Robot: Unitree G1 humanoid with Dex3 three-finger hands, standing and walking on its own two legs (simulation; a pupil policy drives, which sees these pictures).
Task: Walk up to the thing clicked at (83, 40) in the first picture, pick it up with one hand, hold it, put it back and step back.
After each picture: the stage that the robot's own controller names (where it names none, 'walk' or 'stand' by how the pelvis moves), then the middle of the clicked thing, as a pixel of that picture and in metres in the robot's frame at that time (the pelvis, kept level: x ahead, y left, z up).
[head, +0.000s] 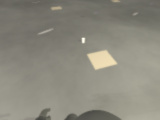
stand; (83, 40) +1.87 +0.20 -0.72
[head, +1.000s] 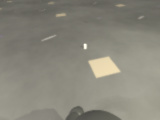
walk; (85, 46) +1.74 +0.30 -0.72
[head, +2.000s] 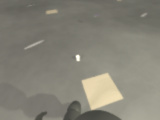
walk; (77, 58) +1.14 +0.31 -0.72
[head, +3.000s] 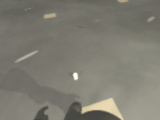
walk; (75, 76) +0.72 +0.27 -0.72
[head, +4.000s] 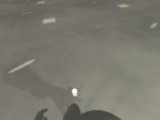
walk; (74, 92) +0.48 +0.23 -0.72
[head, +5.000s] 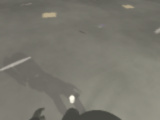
stand; (72, 99) +0.35 +0.19 -0.70
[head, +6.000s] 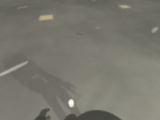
stand; (71, 103) +0.31 +0.19 -0.72
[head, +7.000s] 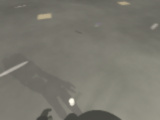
stand; (71, 101) +0.32 +0.20 -0.73
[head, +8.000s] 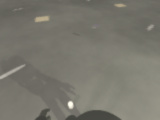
stand; (70, 105) +0.29 +0.21 -0.73
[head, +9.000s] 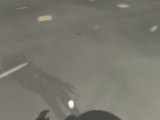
stand; (71, 104) +0.30 +0.20 -0.73
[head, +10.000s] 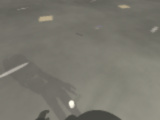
stand; (71, 104) +0.31 +0.20 -0.73
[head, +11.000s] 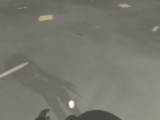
go down; (71, 104) +0.30 +0.20 -0.73
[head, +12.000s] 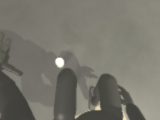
go down; (60, 62) +0.39 +0.24 -0.31
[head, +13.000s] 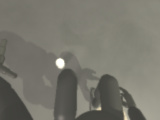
approach; (60, 63) +0.38 +0.25 -0.30
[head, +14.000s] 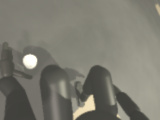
close in; (30, 62) +0.36 +0.29 -0.21
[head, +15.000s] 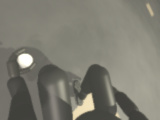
close; (26, 62) +0.36 +0.29 -0.21
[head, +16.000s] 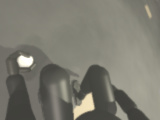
lift; (25, 62) +0.35 +0.29 -0.22
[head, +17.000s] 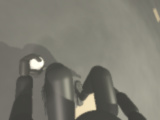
lift; (36, 64) +0.33 +0.27 -0.20
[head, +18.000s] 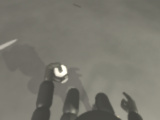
lift; (61, 74) +0.31 +0.19 +0.00
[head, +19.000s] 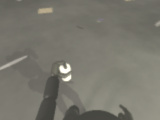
hold; (65, 72) +0.34 +0.18 +0.02
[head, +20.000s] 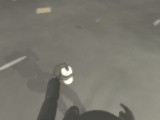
hold; (67, 75) +0.33 +0.17 +0.00
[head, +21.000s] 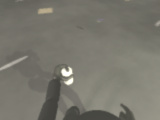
hold; (67, 75) +0.32 +0.17 +0.00
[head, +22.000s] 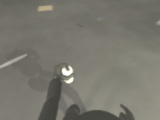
crouch; (68, 74) +0.33 +0.16 +0.00
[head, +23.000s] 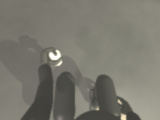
lower; (56, 58) +0.41 +0.23 -0.10
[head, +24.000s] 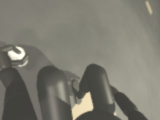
lower; (19, 57) +0.38 +0.31 -0.22
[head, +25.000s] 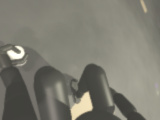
lower; (18, 56) +0.39 +0.31 -0.22
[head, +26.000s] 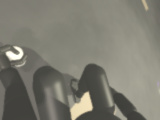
lower; (16, 57) +0.39 +0.31 -0.22
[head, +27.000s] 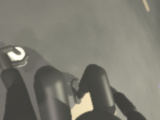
lower; (18, 57) +0.38 +0.31 -0.21
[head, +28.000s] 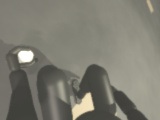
open; (25, 58) +0.37 +0.29 -0.22
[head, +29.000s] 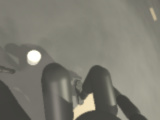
stand; (33, 58) +0.37 +0.28 -0.22
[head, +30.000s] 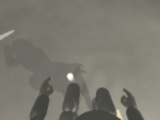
walk; (70, 77) +0.39 +0.21 -0.51
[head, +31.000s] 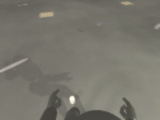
stand; (72, 100) +0.34 +0.18 -0.66
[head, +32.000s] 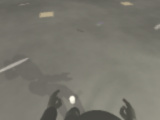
stand; (72, 99) +0.34 +0.18 -0.67
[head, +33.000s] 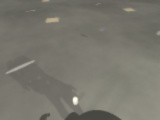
stand; (75, 100) +0.37 +0.17 -0.72
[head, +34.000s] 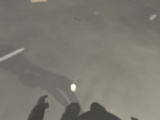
walk; (73, 87) +0.41 +0.14 -0.71
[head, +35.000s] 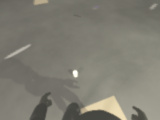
walk; (75, 73) +0.62 +0.23 -0.69
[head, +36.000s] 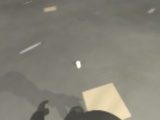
stand; (78, 64) +0.90 +0.26 -0.70
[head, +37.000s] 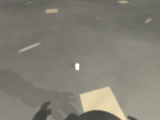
stand; (77, 66) +0.92 +0.23 -0.72
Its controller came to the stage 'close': yes
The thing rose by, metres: 0.71
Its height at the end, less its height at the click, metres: +0.00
